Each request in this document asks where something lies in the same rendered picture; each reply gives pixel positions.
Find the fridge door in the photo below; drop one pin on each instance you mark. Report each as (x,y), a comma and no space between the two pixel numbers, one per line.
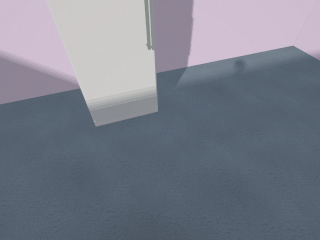
(107,43)

